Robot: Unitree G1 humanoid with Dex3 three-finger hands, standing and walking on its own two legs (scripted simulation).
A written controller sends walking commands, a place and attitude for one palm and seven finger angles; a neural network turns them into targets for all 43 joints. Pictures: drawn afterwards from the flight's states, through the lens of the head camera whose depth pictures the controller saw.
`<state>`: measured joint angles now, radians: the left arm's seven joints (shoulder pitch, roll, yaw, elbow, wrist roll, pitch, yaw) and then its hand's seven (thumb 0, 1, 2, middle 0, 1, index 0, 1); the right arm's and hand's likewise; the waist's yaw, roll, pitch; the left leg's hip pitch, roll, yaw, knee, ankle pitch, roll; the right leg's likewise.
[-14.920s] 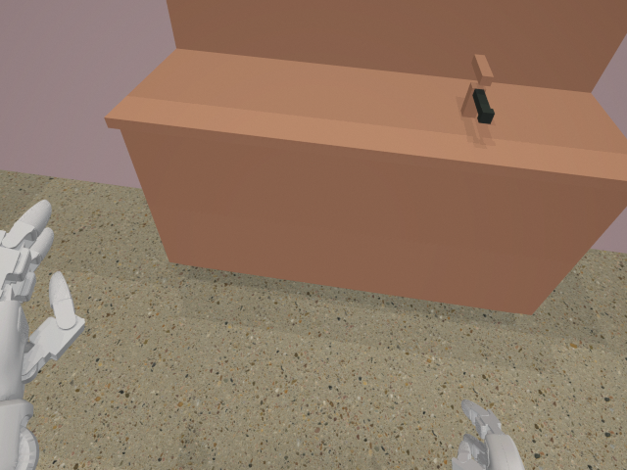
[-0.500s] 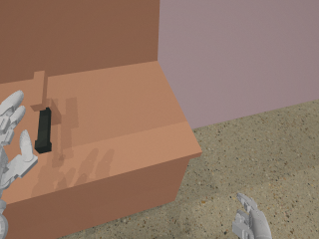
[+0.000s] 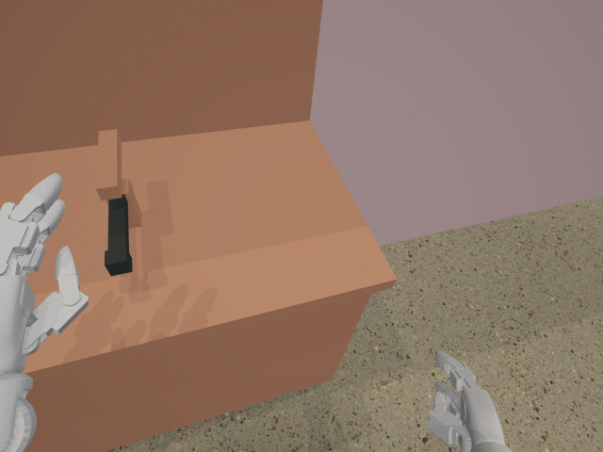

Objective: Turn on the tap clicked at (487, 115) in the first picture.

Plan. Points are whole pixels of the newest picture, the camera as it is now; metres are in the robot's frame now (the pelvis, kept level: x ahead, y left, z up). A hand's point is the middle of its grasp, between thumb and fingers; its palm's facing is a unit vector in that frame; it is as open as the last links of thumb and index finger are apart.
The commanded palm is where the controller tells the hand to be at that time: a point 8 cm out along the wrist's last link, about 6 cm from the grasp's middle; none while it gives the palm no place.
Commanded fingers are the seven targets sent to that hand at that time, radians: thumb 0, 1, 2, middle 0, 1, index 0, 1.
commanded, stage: come to a stop and stand still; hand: left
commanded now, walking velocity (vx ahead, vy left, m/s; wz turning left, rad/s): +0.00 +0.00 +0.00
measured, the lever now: (118, 261) +0.34 +0.28 +0.03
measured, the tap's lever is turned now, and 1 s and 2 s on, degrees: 0 0 0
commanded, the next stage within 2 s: look again from close up in 0.48 s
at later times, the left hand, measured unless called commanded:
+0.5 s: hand out of the picture +0.17 +0.29 +0.16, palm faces +0.46 -0.82 -0.34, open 7.4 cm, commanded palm +0.11 +0.31 +0.18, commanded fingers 0.00 0.90 0.90 -0.20 -0.30 -0.20 -0.30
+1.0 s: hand (22, 312) +0.20 +0.27 +0.16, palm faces +0.43 -0.82 -0.36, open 7.4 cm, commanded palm +0.14 +0.30 +0.18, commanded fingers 0.00 0.90 0.90 -0.20 -0.30 -0.20 -0.30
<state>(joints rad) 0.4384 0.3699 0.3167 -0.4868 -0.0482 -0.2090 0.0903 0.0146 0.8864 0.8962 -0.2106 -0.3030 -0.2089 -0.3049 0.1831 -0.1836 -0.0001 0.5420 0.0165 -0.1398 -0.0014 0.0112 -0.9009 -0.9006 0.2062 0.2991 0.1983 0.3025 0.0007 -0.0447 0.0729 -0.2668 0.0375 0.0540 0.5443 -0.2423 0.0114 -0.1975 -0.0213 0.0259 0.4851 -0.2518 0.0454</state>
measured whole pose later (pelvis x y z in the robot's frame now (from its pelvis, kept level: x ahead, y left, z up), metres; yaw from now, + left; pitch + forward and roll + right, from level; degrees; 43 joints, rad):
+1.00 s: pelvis +0.00 +0.01 +0.01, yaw +3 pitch -2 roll -2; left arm 0.41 0.35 0.35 -0.45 -0.02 -0.22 0.11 0.01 0.88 0.90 -0.21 -0.30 -0.21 -0.31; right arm 0.19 -0.18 0.01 0.59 0.02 -0.15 -0.02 0.01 -0.90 -0.90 0.21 0.30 0.20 0.30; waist 0.03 -0.02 0.06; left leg -0.26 0.01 0.02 0.48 -0.19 0.03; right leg -0.15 0.00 0.07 0.38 -0.20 0.05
